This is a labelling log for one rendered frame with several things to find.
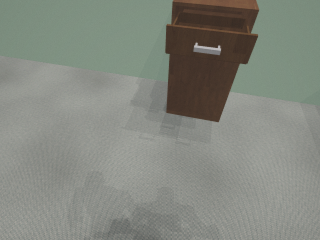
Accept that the cabinet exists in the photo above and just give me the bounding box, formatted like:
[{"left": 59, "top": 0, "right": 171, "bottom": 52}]
[{"left": 166, "top": 0, "right": 259, "bottom": 122}]

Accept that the drawer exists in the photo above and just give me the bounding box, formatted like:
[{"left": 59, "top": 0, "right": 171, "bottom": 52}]
[{"left": 165, "top": 11, "right": 258, "bottom": 64}]

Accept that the handle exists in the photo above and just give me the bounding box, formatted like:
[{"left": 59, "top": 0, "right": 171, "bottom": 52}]
[{"left": 193, "top": 42, "right": 221, "bottom": 55}]

